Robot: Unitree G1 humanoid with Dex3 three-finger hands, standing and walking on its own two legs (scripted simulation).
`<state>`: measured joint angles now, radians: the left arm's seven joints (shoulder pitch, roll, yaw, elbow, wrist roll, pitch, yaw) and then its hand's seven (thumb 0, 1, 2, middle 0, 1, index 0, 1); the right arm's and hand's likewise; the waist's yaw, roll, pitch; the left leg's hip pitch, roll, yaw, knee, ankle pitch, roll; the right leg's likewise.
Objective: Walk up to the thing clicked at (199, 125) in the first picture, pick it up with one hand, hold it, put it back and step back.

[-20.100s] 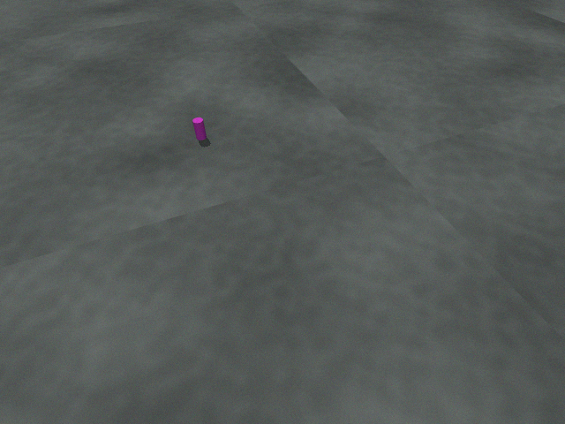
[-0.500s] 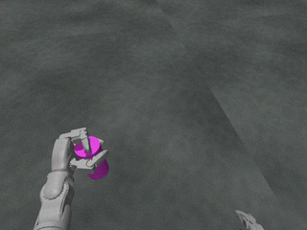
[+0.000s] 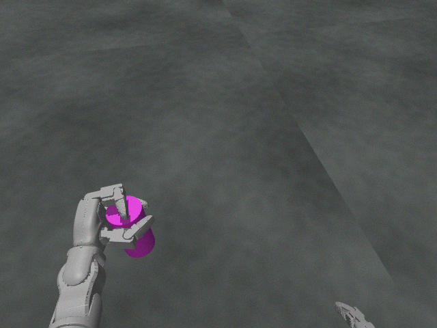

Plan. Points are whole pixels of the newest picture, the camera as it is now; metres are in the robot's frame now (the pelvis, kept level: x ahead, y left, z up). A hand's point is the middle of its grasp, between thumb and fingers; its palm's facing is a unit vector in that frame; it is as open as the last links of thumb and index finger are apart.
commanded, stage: hold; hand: left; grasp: from the side
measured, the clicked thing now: (132, 228) +0.32 +0.17 +0.00
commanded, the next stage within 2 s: crouch in 0.50 s
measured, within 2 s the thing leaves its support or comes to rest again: neither
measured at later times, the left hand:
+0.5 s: hand (130, 215) +0.32 +0.17 +0.05, palm faces +0.04 -1.00 +0.00, open 5.4 cm
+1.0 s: hand (139, 235) +0.33 +0.17 -0.04, palm faces +0.06 -1.00 +0.01, open 5.4 cm
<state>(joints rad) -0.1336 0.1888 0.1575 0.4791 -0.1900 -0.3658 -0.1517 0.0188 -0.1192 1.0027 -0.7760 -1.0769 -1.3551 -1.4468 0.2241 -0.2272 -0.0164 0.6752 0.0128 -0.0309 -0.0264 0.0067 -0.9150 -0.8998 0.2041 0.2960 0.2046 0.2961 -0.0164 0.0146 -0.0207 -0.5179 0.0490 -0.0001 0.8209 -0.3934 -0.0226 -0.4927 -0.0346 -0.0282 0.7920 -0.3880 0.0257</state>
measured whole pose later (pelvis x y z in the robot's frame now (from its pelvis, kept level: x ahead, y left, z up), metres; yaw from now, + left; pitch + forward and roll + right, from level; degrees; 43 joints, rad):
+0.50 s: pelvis +0.00 +0.00 +0.00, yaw +0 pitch +5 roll -1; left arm -0.14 0.19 0.16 0.49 -0.19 -0.36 -0.15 0.02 -0.11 1.00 -0.77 -1.08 -1.34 -1.43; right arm 0.23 -0.23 -0.01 0.68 0.01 -0.03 -0.03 0.01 -0.92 -0.90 0.20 0.30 0.20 0.30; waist -0.02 0.02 -0.02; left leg -0.52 0.05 0.00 0.82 -0.39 -0.02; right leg -0.50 -0.03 -0.03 0.79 -0.38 0.02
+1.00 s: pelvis -0.02 +0.00 -0.04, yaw +0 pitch +14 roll -1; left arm -0.28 0.21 0.22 0.76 -0.16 -0.57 -0.16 0.02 -0.10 0.99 -0.77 -1.08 -1.32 -1.38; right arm 0.20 -0.24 -0.03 0.67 -0.02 -0.06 0.01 0.00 -0.88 -0.90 0.20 0.30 0.21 0.30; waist -0.05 -0.01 -0.07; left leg -0.88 0.05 -0.02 1.09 -0.47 -0.02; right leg -0.85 -0.04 -0.03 1.06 -0.47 0.02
